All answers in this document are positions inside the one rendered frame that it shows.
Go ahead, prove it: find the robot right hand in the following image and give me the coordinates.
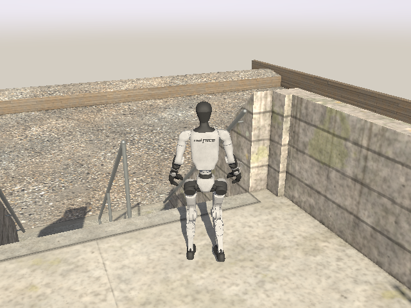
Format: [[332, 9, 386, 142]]
[[227, 172, 241, 184]]

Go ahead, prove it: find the robot left hand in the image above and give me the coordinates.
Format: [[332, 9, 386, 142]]
[[168, 174, 183, 186]]

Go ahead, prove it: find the robot left upper arm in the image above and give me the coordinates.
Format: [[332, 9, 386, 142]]
[[174, 130, 191, 165]]

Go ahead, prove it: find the right robot forearm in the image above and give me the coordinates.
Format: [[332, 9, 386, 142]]
[[229, 154, 240, 175]]

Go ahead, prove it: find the left robot forearm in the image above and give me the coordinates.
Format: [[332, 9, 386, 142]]
[[170, 155, 181, 176]]

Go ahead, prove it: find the robot right upper arm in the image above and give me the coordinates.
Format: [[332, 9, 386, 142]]
[[218, 129, 235, 164]]

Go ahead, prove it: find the robot left thigh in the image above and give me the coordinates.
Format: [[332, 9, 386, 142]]
[[184, 179, 197, 221]]

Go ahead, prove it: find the humanoid robot torso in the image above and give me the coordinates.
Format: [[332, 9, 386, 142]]
[[189, 126, 220, 193]]

